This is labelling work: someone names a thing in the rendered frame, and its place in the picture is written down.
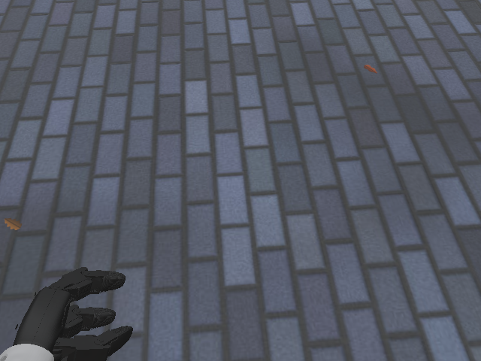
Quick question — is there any left robot forearm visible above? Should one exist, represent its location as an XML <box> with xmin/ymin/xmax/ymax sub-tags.
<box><xmin>0</xmin><ymin>344</ymin><xmax>54</xmax><ymax>361</ymax></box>

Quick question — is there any robot left hand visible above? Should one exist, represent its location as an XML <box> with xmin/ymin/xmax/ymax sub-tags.
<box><xmin>13</xmin><ymin>267</ymin><xmax>133</xmax><ymax>361</ymax></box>

